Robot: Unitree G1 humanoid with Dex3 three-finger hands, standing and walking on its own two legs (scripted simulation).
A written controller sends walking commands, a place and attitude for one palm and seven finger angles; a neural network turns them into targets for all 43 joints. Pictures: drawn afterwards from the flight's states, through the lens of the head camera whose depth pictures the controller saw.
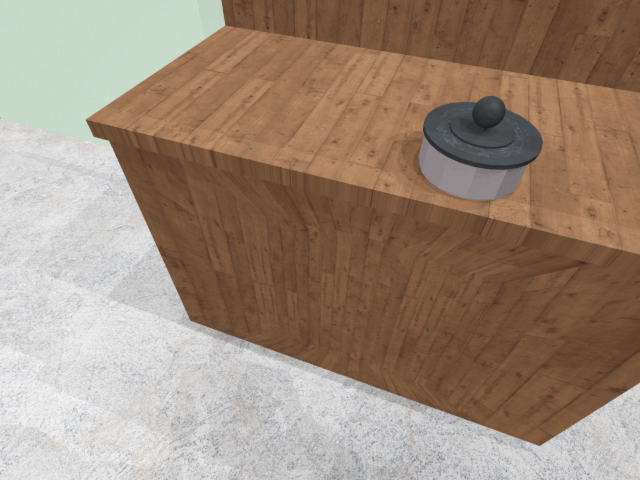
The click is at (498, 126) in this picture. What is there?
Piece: lid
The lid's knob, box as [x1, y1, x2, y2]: [472, 96, 505, 127]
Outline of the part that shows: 494,96 486,96 480,99 475,104 472,111 472,116 474,121 478,125 483,127 490,127 497,124 502,119 505,111 504,104 499,98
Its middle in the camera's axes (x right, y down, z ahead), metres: +0.26 -0.20 +0.61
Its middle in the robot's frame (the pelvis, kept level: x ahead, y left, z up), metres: +0.62 -0.23 +0.17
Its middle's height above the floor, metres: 0.94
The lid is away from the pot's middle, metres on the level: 0.00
